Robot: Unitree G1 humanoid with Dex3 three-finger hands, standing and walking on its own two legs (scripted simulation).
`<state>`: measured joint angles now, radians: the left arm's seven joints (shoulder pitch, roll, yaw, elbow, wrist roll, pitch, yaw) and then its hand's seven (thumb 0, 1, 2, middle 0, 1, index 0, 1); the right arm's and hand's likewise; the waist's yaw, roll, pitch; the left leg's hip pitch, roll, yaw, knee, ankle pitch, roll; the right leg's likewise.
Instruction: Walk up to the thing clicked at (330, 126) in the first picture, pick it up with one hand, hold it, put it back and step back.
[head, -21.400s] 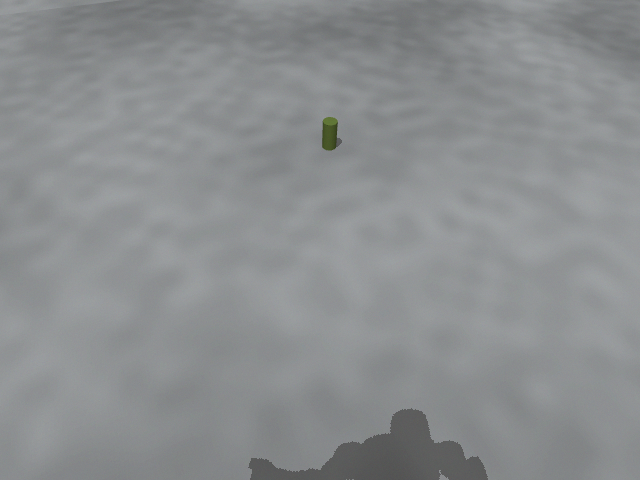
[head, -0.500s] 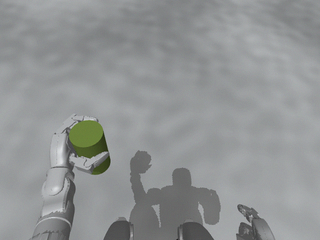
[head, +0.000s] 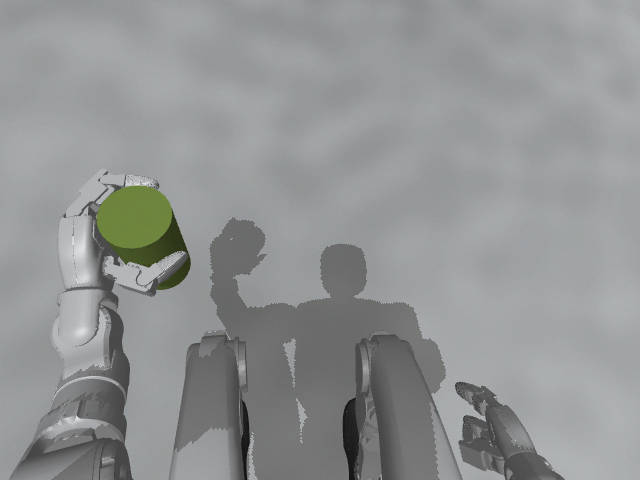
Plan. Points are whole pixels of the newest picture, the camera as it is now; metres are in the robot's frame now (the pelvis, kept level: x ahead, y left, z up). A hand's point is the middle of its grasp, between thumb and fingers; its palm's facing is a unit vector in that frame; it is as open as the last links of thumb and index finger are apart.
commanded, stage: crouch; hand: left
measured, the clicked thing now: (151, 243) +0.40 +0.20 -0.05
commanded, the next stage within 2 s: lower in 1.00 s
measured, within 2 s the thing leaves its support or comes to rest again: neither
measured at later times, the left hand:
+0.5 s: hand (172, 265) +0.41 +0.22 -0.20, palm faces +0.13 -0.99 +0.00, open 10.4 cm
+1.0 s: hand (178, 270) +0.42 +0.22 -0.27, palm faces +0.13 -0.99 +0.01, open 10.4 cm
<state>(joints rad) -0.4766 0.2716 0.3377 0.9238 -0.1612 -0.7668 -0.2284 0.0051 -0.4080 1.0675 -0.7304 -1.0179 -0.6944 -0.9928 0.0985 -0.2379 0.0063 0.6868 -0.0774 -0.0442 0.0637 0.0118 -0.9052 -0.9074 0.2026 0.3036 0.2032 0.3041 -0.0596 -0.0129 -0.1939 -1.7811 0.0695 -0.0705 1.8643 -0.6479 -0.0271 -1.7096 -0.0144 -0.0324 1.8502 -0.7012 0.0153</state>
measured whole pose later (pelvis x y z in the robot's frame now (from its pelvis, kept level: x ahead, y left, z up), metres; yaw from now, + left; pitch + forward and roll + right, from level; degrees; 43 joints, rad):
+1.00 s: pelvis -0.02 +0.00 -0.20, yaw -7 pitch +25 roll -8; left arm -0.61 0.50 0.50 1.08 -0.14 -0.82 -0.21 0.00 -0.41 1.07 -0.74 -1.01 -0.70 -0.98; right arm 0.01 -0.31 0.15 0.70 -0.18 0.01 0.11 0.01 -0.90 -0.91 0.20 0.30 0.20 0.30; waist -0.15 -0.09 0.03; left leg -2.29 0.05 -0.23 2.52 -0.68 -0.05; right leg -2.18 0.04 -0.10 2.44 -0.71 0.04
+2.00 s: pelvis -0.04 +0.02 -0.22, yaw -13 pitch +13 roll -15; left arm -0.63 0.78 0.54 1.40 -0.13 -1.04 -0.10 0.01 -0.41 1.07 -0.75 -0.99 -0.71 -0.97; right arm -0.15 -0.37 0.46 0.58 -0.33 0.02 0.13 0.00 -0.91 -0.91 0.21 0.30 0.21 0.30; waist -0.24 -0.25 0.26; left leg -2.24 0.04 -0.39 2.65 -0.69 -0.04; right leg -2.07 0.09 -0.21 2.46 -0.66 0.07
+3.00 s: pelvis -0.04 +0.04 -0.22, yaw -15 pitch +9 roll -19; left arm -0.62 0.85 0.51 1.46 -0.09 -1.14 0.01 0.00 -0.34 0.85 -0.79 -0.86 -0.75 -0.85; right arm -0.19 -0.36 0.54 0.54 -0.38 0.02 0.14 0.00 -0.92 -0.90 0.21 0.30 0.21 0.30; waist -0.23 -0.31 0.31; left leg -2.22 0.05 -0.44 2.69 -0.71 -0.01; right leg -2.02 0.12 -0.25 2.43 -0.65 0.07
